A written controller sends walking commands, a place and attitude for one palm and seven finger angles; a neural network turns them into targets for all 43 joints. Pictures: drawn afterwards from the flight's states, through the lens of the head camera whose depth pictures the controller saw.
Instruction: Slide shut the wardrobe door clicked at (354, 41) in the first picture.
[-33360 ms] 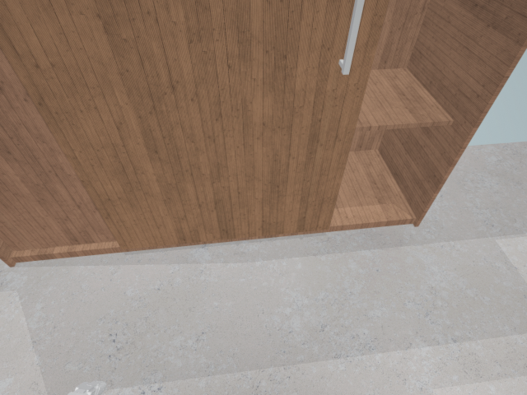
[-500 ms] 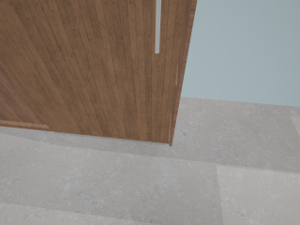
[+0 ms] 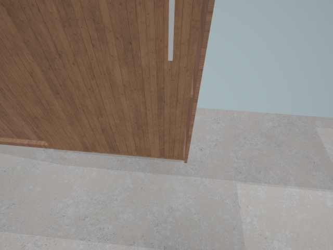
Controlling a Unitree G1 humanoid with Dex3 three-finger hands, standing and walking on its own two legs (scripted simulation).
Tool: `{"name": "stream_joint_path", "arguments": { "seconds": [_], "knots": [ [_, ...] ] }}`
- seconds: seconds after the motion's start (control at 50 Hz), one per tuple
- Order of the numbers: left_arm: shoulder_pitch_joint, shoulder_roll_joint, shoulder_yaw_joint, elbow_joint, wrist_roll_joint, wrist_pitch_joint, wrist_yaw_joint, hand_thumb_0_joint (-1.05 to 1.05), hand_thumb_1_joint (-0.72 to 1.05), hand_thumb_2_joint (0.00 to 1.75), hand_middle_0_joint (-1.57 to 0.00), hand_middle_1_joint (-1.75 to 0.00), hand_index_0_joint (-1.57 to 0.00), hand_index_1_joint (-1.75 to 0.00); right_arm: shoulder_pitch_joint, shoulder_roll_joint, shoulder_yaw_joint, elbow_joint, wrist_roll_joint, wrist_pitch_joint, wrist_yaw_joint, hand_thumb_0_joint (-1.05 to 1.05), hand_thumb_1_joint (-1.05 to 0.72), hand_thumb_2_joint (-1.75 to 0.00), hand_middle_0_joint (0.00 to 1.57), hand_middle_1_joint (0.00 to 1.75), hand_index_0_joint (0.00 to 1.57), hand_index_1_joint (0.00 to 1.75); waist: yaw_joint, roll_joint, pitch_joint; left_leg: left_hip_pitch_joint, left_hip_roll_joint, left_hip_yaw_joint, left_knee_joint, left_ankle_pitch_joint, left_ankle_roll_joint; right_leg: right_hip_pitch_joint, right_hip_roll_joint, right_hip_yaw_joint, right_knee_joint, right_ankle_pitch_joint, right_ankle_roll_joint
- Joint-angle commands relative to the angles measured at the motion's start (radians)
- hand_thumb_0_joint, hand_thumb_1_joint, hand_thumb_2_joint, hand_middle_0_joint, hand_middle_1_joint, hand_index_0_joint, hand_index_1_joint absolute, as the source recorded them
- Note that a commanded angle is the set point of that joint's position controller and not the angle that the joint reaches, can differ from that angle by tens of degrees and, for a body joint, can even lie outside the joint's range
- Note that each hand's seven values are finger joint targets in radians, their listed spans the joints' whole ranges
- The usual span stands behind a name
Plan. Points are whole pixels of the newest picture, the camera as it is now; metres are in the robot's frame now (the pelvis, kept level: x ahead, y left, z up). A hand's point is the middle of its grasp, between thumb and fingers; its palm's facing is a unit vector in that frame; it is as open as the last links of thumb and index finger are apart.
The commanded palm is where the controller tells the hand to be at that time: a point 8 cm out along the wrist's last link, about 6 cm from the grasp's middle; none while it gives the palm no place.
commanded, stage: look to check the result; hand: left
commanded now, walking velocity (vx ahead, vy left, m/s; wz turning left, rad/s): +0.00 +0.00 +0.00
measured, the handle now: (171, 22) +0.75 +0.02 +0.19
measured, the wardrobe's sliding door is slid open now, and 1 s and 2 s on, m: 0.02 0.02 0.02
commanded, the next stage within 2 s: stand and wait in 0.46 s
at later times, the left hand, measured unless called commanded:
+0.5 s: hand out of the picture +0.04 +0.19 -0.17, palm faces +0.00 -0.97 -0.23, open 7.4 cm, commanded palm none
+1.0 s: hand out of the picture +0.08 +0.22 -0.16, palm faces -0.01 -0.95 -0.31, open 7.4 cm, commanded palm none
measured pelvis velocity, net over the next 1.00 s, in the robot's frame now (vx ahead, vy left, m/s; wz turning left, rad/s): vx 0.01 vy -0.01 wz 0.01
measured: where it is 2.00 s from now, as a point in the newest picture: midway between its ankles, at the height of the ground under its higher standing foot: outside the picture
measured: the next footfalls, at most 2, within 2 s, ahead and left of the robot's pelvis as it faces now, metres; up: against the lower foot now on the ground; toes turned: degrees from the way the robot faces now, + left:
none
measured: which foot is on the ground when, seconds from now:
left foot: down 0.00-1.00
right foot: down 0.00-1.00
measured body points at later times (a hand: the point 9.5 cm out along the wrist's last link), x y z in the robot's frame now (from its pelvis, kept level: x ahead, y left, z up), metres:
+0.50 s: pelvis +0.01 +0.00 +0.00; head +0.03 +0.00 +0.45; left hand +0.04 +0.24 -0.15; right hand +0.03 -0.24 -0.16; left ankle +0.00 +0.10 -0.74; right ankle +0.00 -0.13 -0.74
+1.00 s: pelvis +0.01 -0.01 +0.00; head +0.03 -0.02 +0.45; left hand +0.08 +0.27 -0.13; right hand +0.07 -0.29 -0.14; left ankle +0.00 +0.10 -0.74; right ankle +0.00 -0.13 -0.74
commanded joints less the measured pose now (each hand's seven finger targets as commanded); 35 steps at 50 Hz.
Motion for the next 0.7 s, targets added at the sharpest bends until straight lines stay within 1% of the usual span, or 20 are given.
{"name": "stream_joint_path", "arguments": {
  "seconds": [0.0, 0.04, 0.06, 0.12, 0.14, 0.18, 0.2, 0.22, 0.26, 0.28, 0.32, 0.38, 0.44, 0.46, 0.5, 0.58, 0.64, 0.68],
  "knots": [
    [0.054, 0.111, 0.020, -0.023, 0.002, -0.013, 0.007, 0.00, 0.90, 0.90, -0.20, -0.30, -0.20, -0.30, 0.059, -0.108, -0.023, -0.018, 0.002, -0.008, -0.007, 0.00, -0.90, -0.90, 0.20, 0.30, 0.20, 0.30, 0.005, -0.004, 0.000, 0.012, 0.109, -0.111, -0.087, 0.102, 0.004, -0.018, -0.059, 0.060, -0.071, 0.081, -0.044],
    [0.049, 0.117, 0.020, -0.023, 0.003, -0.014, 0.007, 0.00, 0.90, 0.90, -0.20, -0.30, -0.20, -0.30, 0.052, -0.110, -0.025, -0.018, 0.003, -0.007, -0.007, 0.00, -0.90, -0.90, 0.20, 0.30, 0.20, 0.30, 0.004, 0.003, 0.010, 0.013, 0.111, -0.110, -0.086, 0.107, 0.004, -0.022, -0.060, 0.061, -0.073, 0.081, -0.044],
    [0.048, 0.121, 0.021, -0.024, 0.002, -0.014, 0.006, 0.00, 0.90, 0.90, -0.20, -0.30, -0.20, -0.30, 0.051, -0.116, -0.024, -0.020, 0.003, -0.008, -0.007, 0.00, -0.90, -0.90, 0.20, 0.30, 0.20, 0.30, 0.004, 0.010, 0.003, 0.013, 0.111, -0.109, -0.088, 0.100, 0.003, -0.016, -0.061, 0.061, -0.076, 0.076, -0.044],
    [0.042, 0.129, 0.022, -0.025, 0.004, -0.015, 0.006, 0.00, 0.90, 0.90, -0.20, -0.30, -0.20, -0.30, 0.042, -0.126, -0.027, -0.023, 0.003, -0.006, -0.006, 0.00, -0.90, -0.90, 0.20, 0.30, 0.20, 0.30, 0.003, -0.001, 0.014, 0.012, 0.111, -0.113, -0.090, 0.090, 0.003, -0.024, -0.057, 0.065, -0.081, 0.071, -0.046],
    [0.040, 0.129, 0.023, -0.025, 0.003, -0.016, 0.005, 0.00, 0.90, 0.90, -0.20, -0.30, -0.20, -0.30, 0.038, -0.126, -0.027, -0.020, 0.002, -0.009, -0.006, 0.00, -0.90, -0.90, 0.20, 0.30, 0.20, 0.30, 0.004, 0.010, 0.008, 0.016, 0.113, -0.111, -0.092, 0.102, 0.004, -0.017, -0.063, 0.063, -0.081, 0.081, -0.046],
    [0.032, 0.135, 0.023, -0.024, 0.003, -0.016, 0.004, 0.00, 0.90, 0.90, -0.20, -0.30, -0.20, -0.30, 0.027, -0.136, -0.027, -0.022, 0.001, -0.009, -0.007, 0.00, -0.90, -0.90, 0.20, 0.30, 0.20, 0.30, 0.003, 0.017, -0.005, 0.026, 0.113, -0.112, -0.091, 0.106, 0.002, -0.011, -0.060, 0.067, -0.081, 0.087, -0.046],
    [0.025, 0.138, 0.024, -0.025, 0.003, -0.016, 0.004, 0.00, 0.90, 0.90, -0.20, -0.30, -0.20, -0.30, 0.022, -0.139, -0.029, -0.023, 0.002, -0.009, -0.007, 0.00, -0.90, -0.90, 0.20, 0.30, 0.20, 0.30, 0.003, 0.010, 0.005, 0.024, 0.114, -0.113, -0.096, 0.100, 0.002, -0.016, -0.061, 0.066, -0.083, 0.083, -0.046],
    [0.026, 0.147, 0.025, -0.028, 0.004, -0.017, 0.004, 0.00, 0.90, 0.90, -0.20, -0.30, -0.20, -0.30, 0.019, -0.148, -0.029, -0.026, 0.004, -0.009, -0.006, 0.00, -0.90, -0.90, 0.20, 0.30, 0.20, 0.30, 0.003, 0.001, 0.000, 0.029, 0.117, -0.114, -0.093, 0.114, 0.003, -0.016, -0.062, 0.067, -0.082, 0.092, -0.046],
    [0.016, 0.152, 0.027, -0.031, 0.003, -0.019, 0.002, 0.00, 0.90, 0.90, -0.20, -0.30, -0.20, -0.30, 0.013, -0.156, -0.030, -0.026, 0.002, -0.012, -0.006, 0.00, -0.90, -0.90, 0.20, 0.30, 0.20, 0.30, 0.003, 0.002, -0.019, 0.035, 0.118, -0.113, -0.092, 0.122, 0.003, 0.000, -0.064, 0.067, -0.084, 0.101, -0.046],
    [0.007, 0.155, 0.027, -0.030, 0.004, -0.019, 0.002, 0.00, 0.90, 0.90, -0.20, -0.30, -0.20, -0.30, 0.003, -0.160, -0.031, -0.028, 0.002, -0.012, -0.006, 0.00, -0.90, -0.90, 0.20, 0.30, 0.20, 0.30, 0.002, 0.008, -0.009, 0.033, 0.117, -0.115, -0.094, 0.127, 0.002, -0.002, -0.064, 0.066, -0.084, 0.106, -0.046],
    [0.004, 0.164, 0.029, -0.033, 0.005, -0.020, 0.001, 0.00, 0.90, 0.90, -0.20, -0.30, -0.20, -0.30, -0.008, -0.174, -0.032, -0.032, 0.003, -0.012, -0.006, 0.00, -0.90, -0.90, 0.20, 0.30, 0.20, 0.30, 0.004, 0.001, -0.009, 0.041, 0.120, -0.118, -0.095, 0.138, 0.003, -0.007, -0.064, 0.067, -0.085, 0.110, -0.047],
    [-0.016, 0.183, 0.031, -0.037, 0.004, -0.022, -0.001, 0.00, 0.90, 0.90, -0.20, -0.30, -0.20, -0.30, -0.021, -0.187, -0.033, -0.030, 0.001, -0.014, -0.004, 0.00, -0.90, -0.90, 0.20, 0.30, 0.20, 0.30, 0.004, 0.010, -0.022, 0.044, 0.122, -0.118, -0.099, 0.151, 0.002, 0.010, -0.069, 0.066, -0.087, 0.123, -0.046],
    [-0.034, 0.198, 0.033, -0.041, 0.004, -0.023, -0.002, 0.00, 0.90, 0.90, -0.20, -0.30, -0.20, -0.30, -0.041, -0.205, -0.035, -0.037, 0.002, -0.014, -0.004, 0.00, -0.90, -0.90, 0.20, 0.30, 0.20, 0.30, 0.003, -0.002, -0.026, 0.055, 0.124, -0.122, -0.100, 0.163, 0.002, 0.011, -0.071, 0.069, -0.089, 0.136, -0.049],
    [-0.042, 0.205, 0.034, -0.044, 0.004, -0.022, -0.003, 0.00, 0.90, 0.90, -0.20, -0.30, -0.20, -0.30, -0.045, -0.211, -0.034, -0.037, 0.002, -0.014, -0.003, 0.00, -0.90, -0.90, 0.20, 0.30, 0.20, 0.30, 0.003, 0.008, -0.024, 0.050, 0.126, -0.120, -0.105, 0.153, 0.000, 0.014, -0.072, 0.068, -0.093, 0.127, -0.048],
    [-0.055, 0.217, 0.035, -0.045, 0.003, -0.023, -0.005, 0.00, 0.90, 0.90, -0.20, -0.30, -0.20, -0.30, -0.059, -0.225, -0.035, -0.039, 0.001, -0.014, -0.002, 0.00, -0.90, -0.90, 0.20, 0.30, 0.20, 0.30, 0.004, 0.000, -0.018, 0.044, 0.125, -0.126, -0.111, 0.139, -0.001, 0.015, -0.073, 0.071, -0.100, 0.116, -0.048],
    [-0.077, 0.245, 0.038, -0.051, 0.003, -0.027, -0.008, 0.00, 0.90, 0.90, -0.20, -0.30, -0.20, -0.30, -0.081, -0.250, -0.037, -0.042, 0.001, -0.017, 0.001, 0.00, -0.90, -0.90, 0.20, 0.30, 0.20, 0.30, 0.004, 0.001, -0.050, 0.061, 0.127, -0.131, -0.109, 0.171, -0.001, 0.037, -0.080, 0.072, -0.103, 0.148, -0.051],
    [-0.094, 0.263, 0.040, -0.057, 0.004, -0.029, -0.008, 0.00, 0.90, 0.90, -0.20, -0.30, -0.20, -0.30, -0.103, -0.269, -0.039, -0.046, 0.001, -0.016, 0.003, 0.00, -0.90, -0.90, 0.20, 0.30, 0.20, 0.30, 0.002, 0.004, -0.054, 0.071, 0.130, -0.131, -0.110, 0.183, -0.004, 0.039, -0.083, 0.072, -0.107, 0.163, -0.051],
    [-0.110, 0.274, 0.039, -0.059, 0.003, -0.028, -0.010, 0.00, 0.90, 0.90, -0.20, -0.30, -0.20, -0.30, -0.113, -0.282, -0.038, -0.048, 0.001, -0.016, 0.004, 0.00, -0.90, -0.90, 0.20, 0.30, 0.20, 0.30, 0.002, -0.002, -0.042, 0.063, 0.132, -0.135, -0.121, 0.165, -0.005, 0.036, -0.083, 0.071, -0.114, 0.139, -0.050]
  ]
}}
